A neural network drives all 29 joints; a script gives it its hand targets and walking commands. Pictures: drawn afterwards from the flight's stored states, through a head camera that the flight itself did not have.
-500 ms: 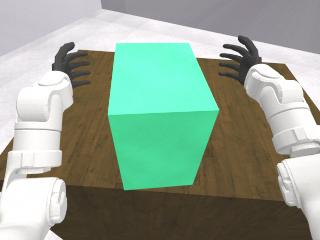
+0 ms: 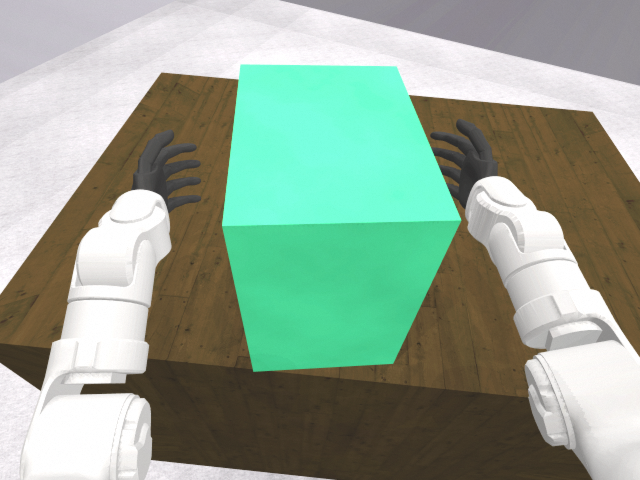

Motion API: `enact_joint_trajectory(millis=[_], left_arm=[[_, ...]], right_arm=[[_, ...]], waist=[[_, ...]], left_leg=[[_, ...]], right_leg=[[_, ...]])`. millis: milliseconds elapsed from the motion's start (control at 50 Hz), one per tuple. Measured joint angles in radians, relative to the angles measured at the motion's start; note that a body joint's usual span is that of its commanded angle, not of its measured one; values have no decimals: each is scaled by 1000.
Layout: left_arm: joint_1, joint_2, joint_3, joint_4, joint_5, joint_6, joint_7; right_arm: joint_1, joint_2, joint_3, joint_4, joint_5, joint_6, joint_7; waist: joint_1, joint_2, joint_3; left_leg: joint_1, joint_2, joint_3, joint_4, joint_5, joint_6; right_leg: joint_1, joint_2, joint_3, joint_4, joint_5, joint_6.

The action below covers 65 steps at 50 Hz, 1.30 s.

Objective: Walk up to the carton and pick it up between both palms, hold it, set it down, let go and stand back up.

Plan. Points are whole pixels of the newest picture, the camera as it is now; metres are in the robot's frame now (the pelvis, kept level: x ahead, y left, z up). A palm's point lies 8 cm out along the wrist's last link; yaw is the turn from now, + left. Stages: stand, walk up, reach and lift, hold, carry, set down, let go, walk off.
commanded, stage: reach and lift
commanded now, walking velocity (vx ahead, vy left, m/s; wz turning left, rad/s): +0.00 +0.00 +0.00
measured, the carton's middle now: (322, 224) +0.42 +0.04 +0.10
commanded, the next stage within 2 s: none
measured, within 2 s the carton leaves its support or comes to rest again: neither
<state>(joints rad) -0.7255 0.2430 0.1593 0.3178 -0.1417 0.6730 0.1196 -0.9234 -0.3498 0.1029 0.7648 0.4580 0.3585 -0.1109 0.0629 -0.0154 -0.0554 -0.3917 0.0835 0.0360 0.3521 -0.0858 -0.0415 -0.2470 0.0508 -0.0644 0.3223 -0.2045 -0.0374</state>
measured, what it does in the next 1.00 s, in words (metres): stands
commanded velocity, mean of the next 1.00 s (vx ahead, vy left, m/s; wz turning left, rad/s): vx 0.00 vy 0.00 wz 0.00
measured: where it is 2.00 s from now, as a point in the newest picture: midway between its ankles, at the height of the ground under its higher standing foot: outside the picture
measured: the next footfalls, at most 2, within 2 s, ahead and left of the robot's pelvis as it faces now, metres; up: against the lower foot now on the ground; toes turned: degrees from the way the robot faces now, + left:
none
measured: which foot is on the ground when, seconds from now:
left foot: down 0.00-1.00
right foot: down 0.00-1.00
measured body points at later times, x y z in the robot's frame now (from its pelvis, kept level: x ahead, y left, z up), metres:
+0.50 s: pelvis +0.00 +0.00 +0.00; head +0.06 +0.01 +0.45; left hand +0.41 +0.21 +0.11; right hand +0.46 -0.13 +0.12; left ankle +0.05 +0.14 -0.74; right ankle -0.03 -0.09 -0.74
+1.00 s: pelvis +0.00 -0.01 +0.00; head +0.06 +0.01 +0.44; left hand +0.41 +0.18 +0.11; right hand +0.46 -0.10 +0.12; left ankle +0.05 +0.14 -0.74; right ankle -0.03 -0.09 -0.74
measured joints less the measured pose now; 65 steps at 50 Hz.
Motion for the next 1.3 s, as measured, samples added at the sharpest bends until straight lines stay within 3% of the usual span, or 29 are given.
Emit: enact_joint_trajectory(millis=[140,320,480,740,840,1000,1300], left_arm=[[47,-26,1,-41,-6,-24,21],[9,-55,6,100,25,-141,15],[44,-114,14,103,70,-192,16],[56,-193,29,7,124,-160,35],[53,-215,24,-26,131,-127,71],[36,-202,28,-21,121,-114,75],[41,-214,47,-6,135,-146,78]], right_arm=[[80,33,-35,-76,-44,-32,-11],[61,47,-28,7,-80,-92,-12],[80,84,-12,25,-91,-143,-29],[67,159,32,-19,-90,-155,-112],[64,169,34,-34,-82,-138,-144],[54,153,75,-52,-45,-122,-180],[66,170,69,-81,-57,-107,-196]], waist=[[1,1,-5],[14,-4,-13],[18,-7,-7],[14,-6,31],[10,-8,39],[11,-5,45],[3,0,32]], left_leg=[[-56,4,-5,20,-1,-1],[-57,3,10,6,5,3],[-33,3,16,6,-6,0],[-13,8,12,11,-11,-6],[-17,12,11,21,-14,-8],[-26,15,13,28,-15,-10],[-35,11,13,21,-11,-7]], right_leg=[[-55,4,-3,18,0,0],[-72,1,11,28,-2,0],[-48,0,16,24,-9,1],[-24,6,13,23,-12,-3],[-27,9,13,29,-14,-7],[-42,12,16,46,-18,-8],[-53,8,16,45,-18,-6]])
